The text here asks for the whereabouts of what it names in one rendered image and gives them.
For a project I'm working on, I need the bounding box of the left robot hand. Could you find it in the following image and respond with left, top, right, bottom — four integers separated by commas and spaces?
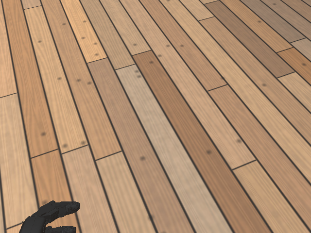
19, 200, 80, 233

